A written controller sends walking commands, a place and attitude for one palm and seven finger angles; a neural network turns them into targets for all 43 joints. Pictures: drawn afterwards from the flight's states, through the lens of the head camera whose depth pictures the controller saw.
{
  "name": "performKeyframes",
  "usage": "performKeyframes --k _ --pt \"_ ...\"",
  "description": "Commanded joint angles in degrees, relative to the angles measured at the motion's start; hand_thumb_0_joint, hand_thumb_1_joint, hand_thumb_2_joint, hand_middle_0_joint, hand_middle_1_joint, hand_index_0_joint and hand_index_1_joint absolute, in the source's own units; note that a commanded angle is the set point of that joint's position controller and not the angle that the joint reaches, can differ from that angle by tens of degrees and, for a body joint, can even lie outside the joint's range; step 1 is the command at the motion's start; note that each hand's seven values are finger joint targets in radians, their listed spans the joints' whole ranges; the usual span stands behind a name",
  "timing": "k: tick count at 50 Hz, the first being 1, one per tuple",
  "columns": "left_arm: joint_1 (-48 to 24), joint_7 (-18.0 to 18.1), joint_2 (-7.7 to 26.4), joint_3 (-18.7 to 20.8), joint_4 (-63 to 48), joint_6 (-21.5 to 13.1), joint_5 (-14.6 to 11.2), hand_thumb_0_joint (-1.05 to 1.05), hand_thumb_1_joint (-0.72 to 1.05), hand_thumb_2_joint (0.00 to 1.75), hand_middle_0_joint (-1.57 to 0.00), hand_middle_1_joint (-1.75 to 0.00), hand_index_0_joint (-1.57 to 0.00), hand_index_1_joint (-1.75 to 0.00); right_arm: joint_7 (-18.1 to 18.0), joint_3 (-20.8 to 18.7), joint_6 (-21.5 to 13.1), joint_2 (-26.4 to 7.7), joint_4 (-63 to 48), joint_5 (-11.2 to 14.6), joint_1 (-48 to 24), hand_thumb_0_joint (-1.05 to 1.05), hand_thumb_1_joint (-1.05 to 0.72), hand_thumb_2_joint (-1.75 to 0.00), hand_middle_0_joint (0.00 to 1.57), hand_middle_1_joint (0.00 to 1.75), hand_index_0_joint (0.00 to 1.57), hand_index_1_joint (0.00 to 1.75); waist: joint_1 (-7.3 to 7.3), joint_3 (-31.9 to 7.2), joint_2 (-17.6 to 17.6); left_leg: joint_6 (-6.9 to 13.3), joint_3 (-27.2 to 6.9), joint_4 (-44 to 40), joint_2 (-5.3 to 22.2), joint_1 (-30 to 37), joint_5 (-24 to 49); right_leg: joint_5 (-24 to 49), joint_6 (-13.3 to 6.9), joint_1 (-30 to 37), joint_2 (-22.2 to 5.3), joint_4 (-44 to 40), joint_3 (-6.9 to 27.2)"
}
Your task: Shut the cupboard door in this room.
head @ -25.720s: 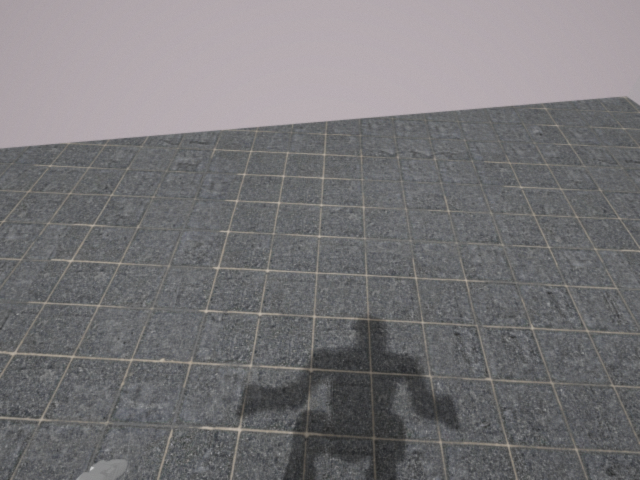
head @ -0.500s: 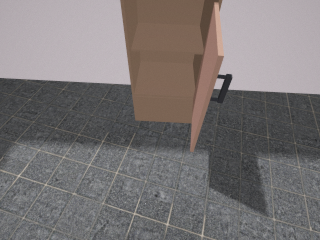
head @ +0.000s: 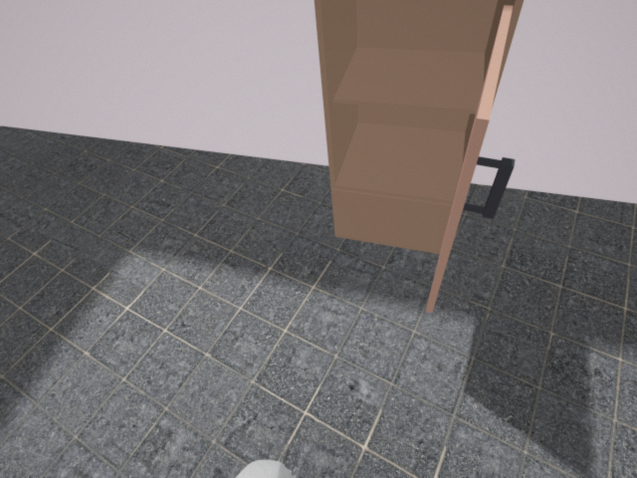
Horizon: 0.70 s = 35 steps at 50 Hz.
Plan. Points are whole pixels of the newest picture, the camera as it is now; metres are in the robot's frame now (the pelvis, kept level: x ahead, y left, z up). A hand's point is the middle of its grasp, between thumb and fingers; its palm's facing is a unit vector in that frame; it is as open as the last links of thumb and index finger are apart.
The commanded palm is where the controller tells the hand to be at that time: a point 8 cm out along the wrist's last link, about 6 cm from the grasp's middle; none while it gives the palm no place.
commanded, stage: stand and wait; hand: left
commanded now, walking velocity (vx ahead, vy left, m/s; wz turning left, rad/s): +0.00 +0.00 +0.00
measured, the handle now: (486, 187) +0.60 -0.27 -0.04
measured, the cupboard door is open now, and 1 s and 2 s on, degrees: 84 84 84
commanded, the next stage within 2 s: turn or walk to find it in 0.40 s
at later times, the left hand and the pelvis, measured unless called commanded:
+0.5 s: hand out of the picture -0.05 +0.20 -0.18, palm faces +0.08 -0.98 -0.16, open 7.4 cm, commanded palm none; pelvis -0.02 +0.03 +0.00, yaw +1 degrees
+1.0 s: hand out of the picture -0.02 +0.27 -0.19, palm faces +0.23 -0.94 -0.24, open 7.4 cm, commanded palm none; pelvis -0.05 +0.06 -0.02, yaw +13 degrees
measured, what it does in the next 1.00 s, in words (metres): steps on the spot: left foot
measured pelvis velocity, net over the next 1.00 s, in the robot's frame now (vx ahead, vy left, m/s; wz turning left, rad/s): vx -0.05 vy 0.06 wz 0.22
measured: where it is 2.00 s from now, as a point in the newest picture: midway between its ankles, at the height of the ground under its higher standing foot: outside the picture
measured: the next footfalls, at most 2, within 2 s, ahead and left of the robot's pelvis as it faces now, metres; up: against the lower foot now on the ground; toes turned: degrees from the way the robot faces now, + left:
left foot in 0.24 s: -0.01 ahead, +0.15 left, +0.00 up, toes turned +3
right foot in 1.36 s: +0.03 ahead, -0.06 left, +0.00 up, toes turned +18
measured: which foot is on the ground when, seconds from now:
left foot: up 0.00-0.22, down 0.24-1.00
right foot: down 0.00-1.00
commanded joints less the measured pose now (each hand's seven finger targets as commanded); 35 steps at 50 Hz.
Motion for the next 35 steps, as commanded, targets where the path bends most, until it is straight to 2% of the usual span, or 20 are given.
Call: performKeyframes --k 1,5,7,8,9,10,11,12,13,14,18,20,22,26,30,32,35 --pt "6.5 0.5 10.1 2.2 -0.8 -1.6 0.3 0.00 0.90 0.90 -0.20 -0.30 -0.20 -0.30 -0.1 1.3 -1.0 -0.8 -1.9 0.5 -0.8 0.00 -0.90 -0.90 0.20 0.30 0.20 0.30 2.26 -2.9 -10.5 -0.7 1.3 -7.6 1.7 0.7 -1.4 37.7 -4.1 6.2 -12.9 -8.0 10.1" --pt "10.1 0.6 10.5 1.9 2.5 -1.6 0.4 0.00 0.90 0.90 -0.20 -0.30 -0.20 -0.30 -0.6 2.4 -1.9 -0.3 -1.4 0.9 -3.6 0.00 -0.90 -0.90 0.20 0.30 0.20 0.30 3.80 -5.2 -12.1 0.0 3.0 -19.6 1.7 4.7 -3.4 45.0 -5.3 11.1 -12.9 -6.9 11.9" --pt "9.6 0.8 10.7 1.8 3.8 -1.6 0.4 0.00 0.90 0.90 -0.20 -0.30 -0.20 -0.30 -0.9 2.8 -2.5 -0.1 -0.5 1.1 -3.1 0.00 -0.90 -0.90 0.20 0.30 0.20 0.30 3.38 -6.5 -11.9 0.6 3.6 -26.2 1.6 8.0 -2.0 46.1 -5.5 11.9 -12.7 -6.0 12.0" --pt "8.9 0.9 10.5 1.7 4.3 -1.6 0.2 0.00 0.90 0.90 -0.20 -0.30 -0.20 -0.30 -1.1 3.0 -2.8 -0.2 0.2 1.2 -2.0 0.00 -0.90 -0.90 0.20 0.30 0.20 0.30 2.58 -6.9 -11.0 0.9 3.7 -31.1 1.8 11.2 1.1 44.0 -4.9 10.7 -12.3 -5.6 11.8" --pt "7.9 0.9 10.1 1.5 4.8 -1.5 0.0 0.00 0.90 0.90 -0.20 -0.30 -0.20 -0.30 -1.2 3.1 -3.2 0.0 1.2 1.2 -1.0 0.00 -0.90 -0.90 0.20 0.30 0.20 0.30 1.79 -6.7 -10.6 1.1 3.8 -37.0 1.9 15.3 6.4 41.0 -3.3 8.8 -11.1 -4.7 10.8" --pt "7.1 0.9 9.4 1.3 5.1 -1.4 -0.4 0.00 0.90 0.90 -0.20 -0.30 -0.20 -0.30 -1.3 3.0 -3.7 -0.8 2.2 1.1 0.7 0.00 -0.90 -0.90 0.20 0.30 0.20 0.30 0.72 -6.6 -8.3 1.8 3.1 -42.0 3.4 20.7 14.1 34.5 -1.4 5.0 -9.8 -4.0 9.5" --pt "7.6 0.8 7.9 1.0 5.3 -1.3 -0.5 0.00 0.90 0.90 -0.20 -0.30 -0.20 -0.30 -1.5 2.8 -4.2 -2.2 2.7 0.8 0.7 0.00 -0.90 -0.90 0.20 0.30 0.20 0.30 1.11 -7.4 -3.9 3.2 0.6 -40.7 6.9 25.8 24.0 26.5 1.0 0.8 -6.8 -3.7 7.4" --pt "8.6 0.8 6.5 0.7 5.8 -1.1 -0.3 0.00 0.90 0.90 -0.20 -0.30 -0.20 -0.30 -1.6 2.7 -4.2 -3.1 2.9 0.8 0.2 0.00 -0.90 -0.90 0.20 0.30 0.20 0.30 1.70 -7.5 -1.7 4.4 0.0 -37.2 9.8 27.5 28.8 19.4 2.3 -1.6 -5.6 -5.7 6.5" --pt "8.3 0.7 6.2 0.5 6.5 -1.1 -0.1 0.00 0.90 0.90 -0.20 -0.30 -0.20 -0.30 -1.9 2.8 -4.1 -2.9 3.2 0.9 -0.4 0.00 -0.90 -0.90 0.20 0.30 0.20 0.30 1.42 -6.7 -1.1 4.4 0.9 -35.8 9.8 27.1 28.1 18.4 2.8 -1.8 -5.2 -7.6 6.4" --pt "7.2 0.6 6.5 0.3 7.1 -1.0 -0.3 0.00 0.90 0.90 -0.20 -0.30 -0.20 -0.30 -2.1 3.0 -4.2 -2.4 3.7 1.0 -0.8 0.00 -0.90 -0.90 0.20 0.30 0.20 0.30 1.05 -5.8 2.5 4.3 0.5 -36.7 9.2 25.3 27.2 18.1 3.1 -0.2 -5.5 -8.0 5.8" --pt "6.5 0.4 6.7 -0.3 8.9 -0.9 -0.3 0.00 0.90 0.90 -0.20 -0.30 -0.20 -0.30 -2.2 3.6 -4.2 -1.1 4.7 1.0 -0.6 0.00 -0.90 -0.90 0.20 0.30 0.20 0.30 1.05 -0.8 0.2 3.8 0.7 -40.8 8.0 21.1 19.5 15.5 2.7 1.6 -5.4 -10.7 5.9" --pt "6.5 0.3 6.0 -0.5 9.2 -0.8 -0.2 0.00 0.90 0.90 -0.20 -0.30 -0.20 -0.30 -2.2 3.8 -4.2 -0.3 5.2 1.0 0.4 0.00 -0.90 -0.90 0.20 0.30 0.20 0.30 1.14 1.9 0.2 3.7 0.2 -42.7 7.9 18.8 16.1 11.8 2.9 1.4 -5.2 -11.9 5.9" --pt "6.9 0.4 5.3 -0.4 9.1 -0.4 -0.3 0.00 0.90 0.90 -0.20 -0.30 -0.20 -0.30 -2.1 4.1 -4.1 0.8 5.2 0.9 1.4 0.00 -0.90 -0.90 0.20 0.30 0.20 0.30 1.36 2.7 0.2 3.8 -0.3 -43.0 7.5 16.6 15.1 10.1 3.2 1.8 -5.4 -11.0 4.9" --pt "5.9 0.5 5.9 0.7 7.7 0.2 -0.3 0.00 0.90 0.90 -0.20 -0.30 -0.20 -0.30 -1.9 3.6 -3.9 0.3 4.3 0.6 2.1 0.00 -0.90 -0.90 0.20 0.30 0.20 0.30 1.89 1.2 -0.2 4.3 -2.4 -42.3 7.6 12.5 14.3 7.5 3.7 3.0 -5.9 -7.8 2.8" --pt "4.1 0.5 6.4 1.6 5.6 0.6 -0.2 0.00 0.90 0.90 -0.20 -0.30 -0.20 -0.30 -1.6 3.0 -3.8 -1.4 3.0 0.4 2.5 0.00 -0.90 -0.90 0.20 0.30 0.20 0.30 2.23 -0.1 2.2 5.6 -6.5 -43.0 8.6 8.2 14.9 5.9 4.1 3.6 -5.3 -3.1 0.7" --pt "3.6 0.5 6.5 1.9 4.5 0.8 -0.2 0.00 0.90 0.90 -0.20 -0.30 -0.20 -0.30 -1.5 2.7 -3.7 -2.2 2.4 0.4 2.5 0.00 -0.90 -0.90 0.20 0.30 0.20 0.30 2.37 -0.3 3.0 6.4 -8.8 -43.0 9.0 6.9 15.6 4.9 4.3 3.3 -4.9 -1.2 0.2" --pt "3.3 0.6 6.8 2.4 3.2 0.8 -0.2 0.00 0.90 0.90 -0.20 -0.30 -0.20 -0.30 -1.4 2.2 -3.6 -2.5 1.3 0.4 3.1 0.00 -0.90 -0.90 0.20 0.30 0.20 0.30 2.61 -2.2 1.8 7.1 -10.6 -41.4 9.0 5.2 17.9 4.8 4.2 4.5 -5.1 -0.2 0.6"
